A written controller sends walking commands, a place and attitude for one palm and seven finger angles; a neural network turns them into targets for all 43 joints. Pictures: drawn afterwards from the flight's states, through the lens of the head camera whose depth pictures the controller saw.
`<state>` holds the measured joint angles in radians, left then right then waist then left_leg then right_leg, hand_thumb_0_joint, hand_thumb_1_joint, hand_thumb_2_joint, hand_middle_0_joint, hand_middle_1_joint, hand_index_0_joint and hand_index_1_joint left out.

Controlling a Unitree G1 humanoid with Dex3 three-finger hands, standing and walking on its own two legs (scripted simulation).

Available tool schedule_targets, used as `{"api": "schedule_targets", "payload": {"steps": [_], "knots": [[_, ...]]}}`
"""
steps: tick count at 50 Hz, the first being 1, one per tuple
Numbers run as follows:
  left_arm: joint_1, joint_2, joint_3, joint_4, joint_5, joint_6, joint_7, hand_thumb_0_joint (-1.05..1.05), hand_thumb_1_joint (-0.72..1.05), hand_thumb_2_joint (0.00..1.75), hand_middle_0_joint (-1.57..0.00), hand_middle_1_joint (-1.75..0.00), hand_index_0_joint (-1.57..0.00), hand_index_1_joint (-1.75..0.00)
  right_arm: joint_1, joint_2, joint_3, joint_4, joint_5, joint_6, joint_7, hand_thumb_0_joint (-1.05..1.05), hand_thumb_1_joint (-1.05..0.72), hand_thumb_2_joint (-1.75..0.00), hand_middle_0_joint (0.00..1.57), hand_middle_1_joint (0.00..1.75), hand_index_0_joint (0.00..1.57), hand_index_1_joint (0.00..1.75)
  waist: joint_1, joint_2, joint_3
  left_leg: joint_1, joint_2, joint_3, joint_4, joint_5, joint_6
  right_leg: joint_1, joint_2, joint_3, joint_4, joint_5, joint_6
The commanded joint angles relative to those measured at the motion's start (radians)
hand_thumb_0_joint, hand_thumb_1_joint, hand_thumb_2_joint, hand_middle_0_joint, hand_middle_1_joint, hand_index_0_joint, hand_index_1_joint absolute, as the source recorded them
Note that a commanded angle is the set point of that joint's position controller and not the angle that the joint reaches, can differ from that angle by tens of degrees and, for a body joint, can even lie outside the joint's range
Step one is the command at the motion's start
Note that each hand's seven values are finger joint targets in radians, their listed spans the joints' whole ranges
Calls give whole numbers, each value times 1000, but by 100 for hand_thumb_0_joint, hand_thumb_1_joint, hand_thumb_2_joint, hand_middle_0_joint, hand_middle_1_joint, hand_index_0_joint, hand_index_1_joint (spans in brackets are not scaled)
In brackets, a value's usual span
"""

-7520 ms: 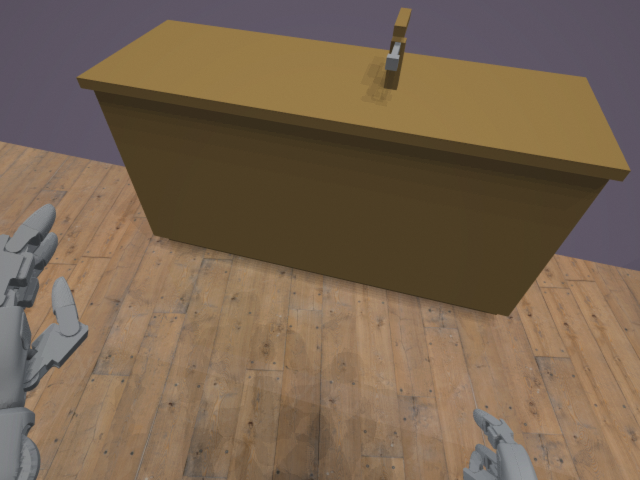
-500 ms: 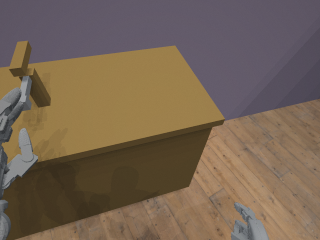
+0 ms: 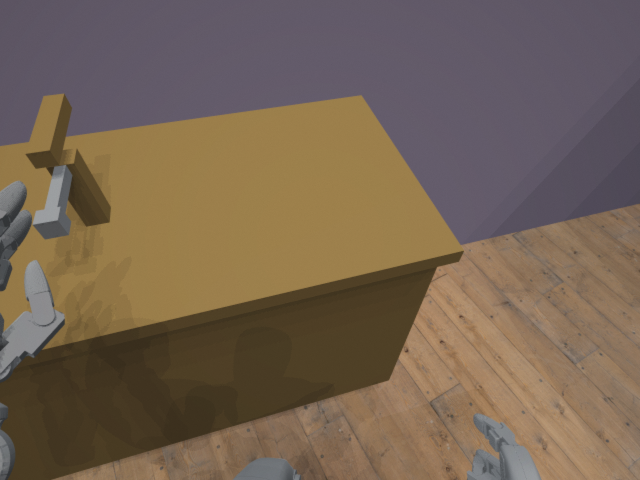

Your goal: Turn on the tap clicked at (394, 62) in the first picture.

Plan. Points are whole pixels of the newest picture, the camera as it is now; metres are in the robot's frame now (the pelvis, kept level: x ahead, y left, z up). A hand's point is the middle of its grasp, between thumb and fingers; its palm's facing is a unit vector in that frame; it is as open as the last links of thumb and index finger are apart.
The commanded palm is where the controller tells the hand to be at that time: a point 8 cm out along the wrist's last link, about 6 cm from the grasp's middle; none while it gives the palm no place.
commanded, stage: come to a stop and stand still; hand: left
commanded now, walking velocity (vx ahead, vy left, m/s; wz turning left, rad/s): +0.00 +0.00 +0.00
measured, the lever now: (52, 223) +0.37 +0.37 +0.11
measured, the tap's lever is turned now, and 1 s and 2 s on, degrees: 0 0 0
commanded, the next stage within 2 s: look again from close up in 1.52 s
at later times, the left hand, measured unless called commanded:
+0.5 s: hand out of the picture +0.24 +0.32 +0.19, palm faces +0.34 -0.83 -0.44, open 7.4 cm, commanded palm +0.18 +0.35 +0.19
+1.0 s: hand (32, 289) +0.24 +0.29 +0.17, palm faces +0.36 -0.86 -0.37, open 7.4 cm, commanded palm +0.18 +0.32 +0.19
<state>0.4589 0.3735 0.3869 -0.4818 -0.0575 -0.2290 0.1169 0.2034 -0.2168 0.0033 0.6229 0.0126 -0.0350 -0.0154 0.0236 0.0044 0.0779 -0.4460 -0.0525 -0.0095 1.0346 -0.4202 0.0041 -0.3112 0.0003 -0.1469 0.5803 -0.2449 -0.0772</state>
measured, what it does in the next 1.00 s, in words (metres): steps on the spot: left foot, then right foot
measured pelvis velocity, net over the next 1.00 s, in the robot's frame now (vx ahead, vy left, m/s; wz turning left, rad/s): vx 0.01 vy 0.05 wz -0.04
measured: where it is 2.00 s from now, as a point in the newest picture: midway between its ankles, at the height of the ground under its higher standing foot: outside the picture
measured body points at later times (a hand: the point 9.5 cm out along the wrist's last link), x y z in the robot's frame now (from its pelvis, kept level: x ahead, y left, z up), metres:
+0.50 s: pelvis +0.01 +0.07 +0.01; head +0.05 +0.10 +0.46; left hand +0.22 +0.36 +0.21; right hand +0.16 -0.13 -0.07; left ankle +0.05 +0.12 -0.73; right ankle -0.02 -0.06 -0.73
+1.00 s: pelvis +0.01 +0.05 +0.02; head +0.02 +0.06 +0.46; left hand +0.21 +0.33 +0.19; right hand +0.18 -0.18 -0.06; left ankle +0.05 +0.12 -0.73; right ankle -0.02 -0.06 -0.73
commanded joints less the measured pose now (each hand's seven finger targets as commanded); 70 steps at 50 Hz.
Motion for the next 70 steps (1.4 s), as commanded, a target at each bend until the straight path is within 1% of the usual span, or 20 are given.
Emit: {"api": "schedule_targets", "payload": {"steps": [1,2,3,5,8,10,12,14,16,19,24,26,28,33,38,47,56,62,69,70], "knots": [[-492,294,229,191,24,-125,-1,0,90,90,-20,-30,-20,-30,-58,-14,-6,-71,-26,-185,-19,0,-90,-90,20,30,20,30,9,-135,-208,116,-25,-54,-145,127,-3,68,-211,329,-265,296,-10],[-379,164,71,80,15,-125,-4,0,90,90,-20,-30,-20,-30,-48,-56,-24,-141,-4,-193,-9,0,-90,-90,20,30,20,30,32,9,-132,111,10,33,-279,98,-6,137,-219,357,-299,237,-11],[-386,205,73,-18,18,-149,11,0,90,90,-20,-30,-20,-30,-37,-75,-22,-118,-14,-195,0,0,-90,-90,20,30,20,30,39,72,-157,123,-5,73,-325,93,-1,154,-225,338,-327,152,-10],[-319,106,-25,-70,9,-137,22,0,90,90,-20,-30,-20,-30,-48,-78,-29,-129,-2,-197,21,0,-90,-90,20,30,20,30,33,31,-163,200,-8,89,-414,131,6,131,-237,322,-342,12,-11],[-224,166,28,-96,-1,-134,22,0,90,90,-20,-30,-20,-30,-51,-103,-37,-144,-5,-196,19,0,-90,-90,20,30,20,30,25,-111,-110,260,30,22,-561,122,12,39,-203,265,-341,-246,-13],[-201,187,65,-95,-7,-133,14,0,90,90,-20,-30,-20,-30,-61,-122,-39,-161,4,-178,13,0,-90,-90,20,30,20,30,12,-17,-74,213,117,-116,-707,82,40,12,-110,188,-197,-267,22],[-227,228,117,-120,3,-153,1,0,90,90,-20,-30,-20,-30,-81,-111,-23,-182,4,-173,13,0,-90,-90,20,30,20,30,12,265,-21,24,248,-360,-945,-218,85,49,2,126,90,-199,69],[-280,285,156,-181,10,-171,-12,0,90,90,-20,-30,-20,-30,-100,-93,-25,-196,-3,-176,20,0,-90,-90,20,30,20,30,12,212,-62,116,244,-315,-872,6,90,23,-9,130,131,-118,72],[-208,246,133,-163,15,-174,-23,0,90,90,-20,-30,-20,-30,-59,-101,-37,-196,-9,-187,25,0,-90,-90,20,30,20,30,13,133,-150,214,221,-247,-791,196,78,34,-18,118,61,-130,65],[-154,217,103,-208,11,-164,-33,0,90,90,-20,-30,-20,-30,-28,-110,-39,-192,-7,-204,36,0,-90,-90,20,30,20,30,5,185,-222,349,197,-195,-706,448,12,50,-10,99,-87,-71,61],[-144,213,100,-210,9,-121,-19,0,90,90,-20,-30,-20,-30,-21,-117,-39,-168,-13,-197,40,0,-90,-90,20,30,20,30,-5,144,-279,448,179,-182,-652,686,-79,83,-13,103,-161,22,48],[-107,189,95,-176,3,-104,-18,0,90,90,-20,-30,-20,-30,-20,-118,-50,-169,-11,-180,34,0,-90,-90,20,30,20,30,-3,66,-291,433,190,-182,-667,648,-76,88,-12,111,-136,-24,49],[-94,197,108,-178,-1,-95,-15,0,90,90,-20,-30,-20,-30,-45,-113,-42,-179,-9,-163,26,0,-90,-90,20,30,20,30,1,52,-277,380,191,-179,-689,517,-63,109,-23,123,-161,-16,50],[-132,194,96,-175,6,-88,-6,0,90,90,-20,-30,-20,-30,-83,-108,-27,-185,-10,-147,5,0,-90,-90,20,30,20,30,2,108,-193,237,181,-196,-798,121,-51,146,-22,135,-179,-46,50],[-162,169,67,-138,25,-82,-1,0,90,90,-20,-30,-20,-30,-90,-108,-24,-188,-9,-145,-6,0,-90,-90,20,30,20,30,1,102,-157,157,157,-177,-824,-77,-18,178,-23,150,-216,-56,48],[-176,149,42,-112,25,-77,-2,0,90,90,-20,-30,-20,-30,-96,-117,-21,-182,-10,-142,-12,0,-90,-90,20,30,20,30,-3,53,-155,227,113,-113,-691,148,22,127,-58,199,-294,6,38],[-102,167,75,-168,4,-64,-3,0,90,90,-20,-30,-20,-30,-102,-114,-23,-189,-3,-131,-19,0,-90,-90,20,30,20,30,2,48,-234,318,115,-89,-614,502,28,187,-60,190,-237,250,48],[-63,150,69,-125,-3,-43,-7,0,90,90,-20,-30,-20,-30,-95,-115,-23,-185,-1,-107,-21,0,-90,-90,20,30,20,30,-2,-7,-223,315,112,-70,-586,540,33,192,-67,196,-246,335,56],[-96,184,86,-165,-2,-24,2,0,90,90,-20,-30,-20,-30,-122,-106,-20,-190,4,-93,-28,0,-90,-90,20,30,20,30,1,27,-218,334,107,-58,-586,532,38,184,-73,198,-252,345,66],[-88,150,59,-148,-6,-24,-1,0,90,90,-20,-30,-20,-30,-112,-107,-18,-189,-1,-89,-26,0,-90,-90,20,30,20,30,-3,18,-221,333,106,-59,-587,521,41,186,-70,193,-254,330,68]]}}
